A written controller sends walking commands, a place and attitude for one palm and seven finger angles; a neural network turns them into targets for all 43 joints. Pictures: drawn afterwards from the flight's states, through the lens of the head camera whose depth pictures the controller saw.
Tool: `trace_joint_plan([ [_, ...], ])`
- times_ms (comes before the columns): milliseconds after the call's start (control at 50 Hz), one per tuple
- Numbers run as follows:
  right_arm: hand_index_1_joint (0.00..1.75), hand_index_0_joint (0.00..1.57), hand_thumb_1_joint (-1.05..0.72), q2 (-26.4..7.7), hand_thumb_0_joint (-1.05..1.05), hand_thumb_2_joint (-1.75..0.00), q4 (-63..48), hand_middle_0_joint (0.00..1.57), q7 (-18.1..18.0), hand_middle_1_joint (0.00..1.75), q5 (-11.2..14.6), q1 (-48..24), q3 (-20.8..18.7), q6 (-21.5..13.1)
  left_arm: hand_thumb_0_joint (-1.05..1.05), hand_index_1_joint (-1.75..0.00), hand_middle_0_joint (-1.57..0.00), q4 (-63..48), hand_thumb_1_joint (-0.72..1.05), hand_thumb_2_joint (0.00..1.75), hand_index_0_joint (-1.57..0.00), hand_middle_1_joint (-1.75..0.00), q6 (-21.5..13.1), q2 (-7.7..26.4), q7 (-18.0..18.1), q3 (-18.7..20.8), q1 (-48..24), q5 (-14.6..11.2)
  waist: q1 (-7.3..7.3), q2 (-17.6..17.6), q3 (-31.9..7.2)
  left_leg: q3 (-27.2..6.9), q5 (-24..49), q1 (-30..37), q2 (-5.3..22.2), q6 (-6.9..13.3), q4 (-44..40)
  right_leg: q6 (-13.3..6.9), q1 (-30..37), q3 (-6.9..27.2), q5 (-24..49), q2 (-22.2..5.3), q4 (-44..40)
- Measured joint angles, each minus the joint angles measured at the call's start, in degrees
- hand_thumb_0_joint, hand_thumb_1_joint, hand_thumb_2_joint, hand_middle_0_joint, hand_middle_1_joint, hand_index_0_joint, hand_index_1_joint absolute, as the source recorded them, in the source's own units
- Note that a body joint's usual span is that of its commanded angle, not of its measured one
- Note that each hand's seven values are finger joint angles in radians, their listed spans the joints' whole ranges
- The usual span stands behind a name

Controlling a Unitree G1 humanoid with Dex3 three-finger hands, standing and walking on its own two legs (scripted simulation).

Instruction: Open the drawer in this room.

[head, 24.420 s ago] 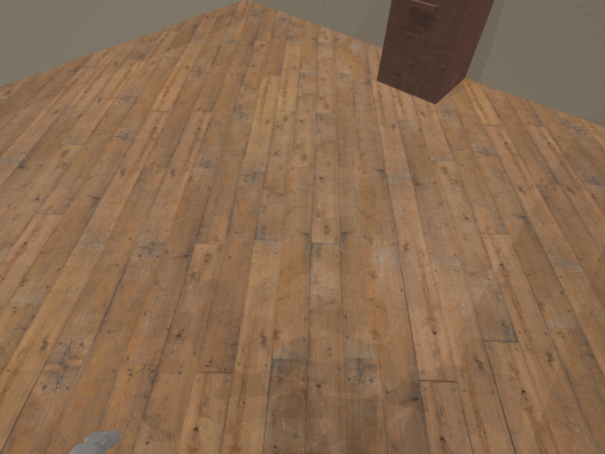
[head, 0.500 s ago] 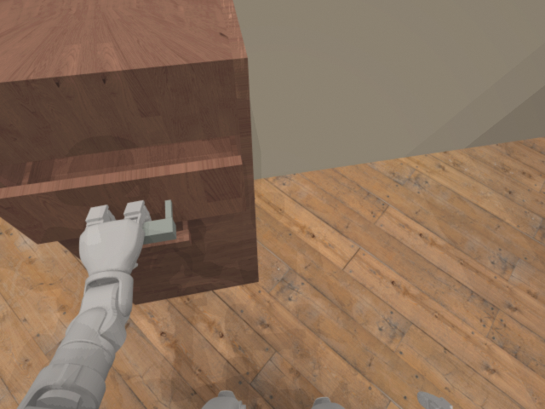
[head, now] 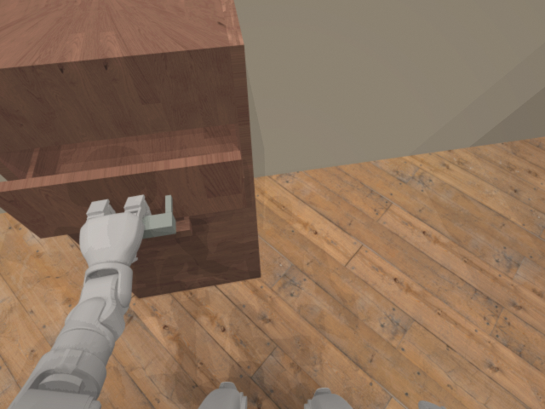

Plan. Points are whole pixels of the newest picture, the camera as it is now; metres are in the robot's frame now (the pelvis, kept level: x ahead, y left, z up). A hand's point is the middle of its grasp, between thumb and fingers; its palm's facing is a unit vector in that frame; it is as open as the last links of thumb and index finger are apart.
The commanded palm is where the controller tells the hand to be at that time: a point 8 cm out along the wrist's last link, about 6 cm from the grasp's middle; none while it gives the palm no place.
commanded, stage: pull the drawer open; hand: left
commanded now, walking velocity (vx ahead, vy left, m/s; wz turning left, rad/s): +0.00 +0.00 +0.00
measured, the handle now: (133, 217) +0.42 +0.25 -0.02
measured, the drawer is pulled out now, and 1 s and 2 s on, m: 0.08 0.30 0.30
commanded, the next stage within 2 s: open the thumb to release the handle in 1.28 s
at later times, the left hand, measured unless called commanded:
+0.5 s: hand (124, 315) +0.26 +0.23 -0.04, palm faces -0.04 -0.06 -1.00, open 5.9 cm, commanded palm +0.23 +0.22 +0.01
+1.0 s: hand (120, 405) +0.15 +0.21 -0.04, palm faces -0.07 -0.10 -0.99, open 6.1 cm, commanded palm +0.12 +0.20 +0.01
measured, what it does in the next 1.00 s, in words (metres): stands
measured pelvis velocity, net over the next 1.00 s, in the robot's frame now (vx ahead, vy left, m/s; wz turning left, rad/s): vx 0.01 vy -0.02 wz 0.01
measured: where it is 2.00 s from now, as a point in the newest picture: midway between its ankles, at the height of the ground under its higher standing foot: outside the picture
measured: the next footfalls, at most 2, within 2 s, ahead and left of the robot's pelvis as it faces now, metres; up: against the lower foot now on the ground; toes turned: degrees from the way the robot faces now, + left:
none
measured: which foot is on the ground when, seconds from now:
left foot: down 0.00-1.00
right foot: down 0.00-1.00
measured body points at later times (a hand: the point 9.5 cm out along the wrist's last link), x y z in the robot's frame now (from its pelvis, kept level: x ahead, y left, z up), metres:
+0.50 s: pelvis +0.01 +0.00 +0.01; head +0.07 -0.01 +0.46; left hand +0.26 +0.23 +0.01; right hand +0.18 -0.24 -0.10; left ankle +0.01 +0.11 -0.67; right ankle -0.01 -0.13 -0.67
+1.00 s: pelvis +0.01 -0.02 -0.01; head +0.05 -0.04 +0.44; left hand +0.15 +0.21 +0.01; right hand +0.22 -0.23 -0.10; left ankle +0.01 +0.11 -0.67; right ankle -0.01 -0.13 -0.67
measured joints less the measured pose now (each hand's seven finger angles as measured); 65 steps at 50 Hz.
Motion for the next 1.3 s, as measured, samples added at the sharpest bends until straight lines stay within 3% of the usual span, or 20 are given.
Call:
trace_joint_plan([
  [240, 0.30, 0.20, -0.90, -0.8, 0.01, -0.90, -1.1, 0.20, 1.1, 0.30, 0.5, 1.6, -1.0, -0.5, 0.01, -1.34, -0.30, -13.1, 0.66, 0.79, -0.39, -1.35, 3.2, -1.8, 1.5, -1.2, 14.3, -1.6, -0.30, 0.4, 0.3, 1.4, 0.2, 3.9, 0.5, 0.2, -2.7, 0.2, 3.4, 1.4, 0.7, 0.3, -2.6],
  [560, 0.30, 0.20, -0.90, 0.1, 0.01, -0.90, -6.0, 0.20, 2.0, 0.30, -0.3, -6.6, 0.5, -0.8, 0.03, -1.34, -0.29, -27.1, 0.65, 0.78, -0.41, -1.35, 6.2, -5.5, 3.4, -7.9, 30.8, 0.7, 3.24, -0.1, 0.2, 0.1, -0.8, 8.3, -0.5, 0.1, -2.7, -0.1, 8.3, 0.1, -1.0, -0.6, -2.4],
  [1020, 0.30, 0.20, -0.90, 0.5, 0.01, -0.90, -9.7, 0.20, 3.7, 0.30, -2.4, -7.2, 2.1, -0.7, 0.05, -1.34, -0.27, -43.6, 0.65, 0.72, -0.41, -1.34, -1.0, -4.9, 4.2, -5.5, 53.4, 1.9, 5.64, -0.5, 0.0, -0.2, -2.9, 6.0, 0.0, -1.5, 2.8, -1.8, 5.0, -0.4, -4.0, 0.1, 5.1],
  [1180, 0.30, 0.20, -0.90, 0.6, 0.01, -0.90, -10.9, 0.20, 4.2, 0.30, -2.4, -6.3, 2.2, -0.8, 0.05, -1.34, -0.27, -45.8, 0.65, 0.71, -0.41, -1.35, -1.5, -4.3, 1.7, -3.3, 55.0, -0.2, 4.45, -0.1, -0.6, 0.2, -3.3, 4.4, 0.4, -2.0, 4.4, -2.3, 2.8, -0.1, -4.5, 0.5, 7.4],
  [1300, 0.30, 0.20, -0.90, 0.2, 0.01, -0.90, -11.1, 0.20, 4.1, 0.30, -2.6, -5.4, 1.8, -1.0, 0.04, -1.32, -0.27, -46.5, 0.65, 0.71, -0.40, -1.35, -2.6, -3.9, 1.8, -2.3, 56.4, -0.5, 3.98, -0.2, -0.9, 0.4, -3.4, 3.7, 0.5, -2.1, 4.6, -2.3, 2.0, 0.1, -4.6, 0.7, 7.7],
])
